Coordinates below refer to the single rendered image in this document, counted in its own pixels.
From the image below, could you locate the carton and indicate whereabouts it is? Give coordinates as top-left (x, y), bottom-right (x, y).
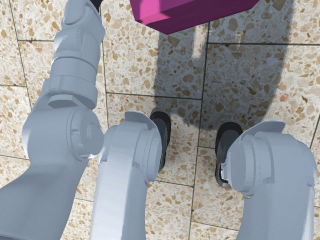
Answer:
top-left (129, 0), bottom-right (259, 35)

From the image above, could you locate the left robot forearm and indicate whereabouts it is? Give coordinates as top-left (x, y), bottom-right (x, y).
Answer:
top-left (21, 0), bottom-right (106, 147)

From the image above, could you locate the left robot foot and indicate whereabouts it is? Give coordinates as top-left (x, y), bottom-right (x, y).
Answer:
top-left (150, 111), bottom-right (171, 173)

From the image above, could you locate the robot right thigh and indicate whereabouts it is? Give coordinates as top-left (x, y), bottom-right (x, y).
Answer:
top-left (232, 131), bottom-right (316, 240)

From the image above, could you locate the robot left hand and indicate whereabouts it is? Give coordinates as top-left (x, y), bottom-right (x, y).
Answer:
top-left (90, 0), bottom-right (103, 13)

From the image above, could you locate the robot left upper arm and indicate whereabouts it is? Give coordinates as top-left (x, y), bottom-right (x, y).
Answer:
top-left (0, 106), bottom-right (104, 240)

